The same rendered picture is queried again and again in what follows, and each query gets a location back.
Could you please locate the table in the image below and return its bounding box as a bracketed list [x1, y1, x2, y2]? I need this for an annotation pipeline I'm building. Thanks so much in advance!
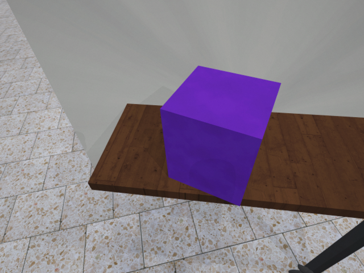
[88, 104, 364, 273]

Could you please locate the carton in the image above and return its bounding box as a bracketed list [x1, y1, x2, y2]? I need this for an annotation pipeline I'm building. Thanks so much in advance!
[160, 66, 281, 206]

